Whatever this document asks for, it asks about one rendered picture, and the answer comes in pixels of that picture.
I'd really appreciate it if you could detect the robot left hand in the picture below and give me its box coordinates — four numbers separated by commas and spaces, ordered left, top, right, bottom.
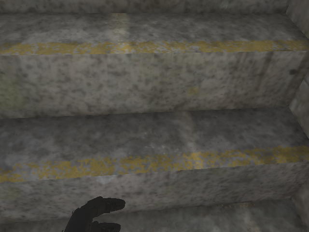
62, 196, 126, 232

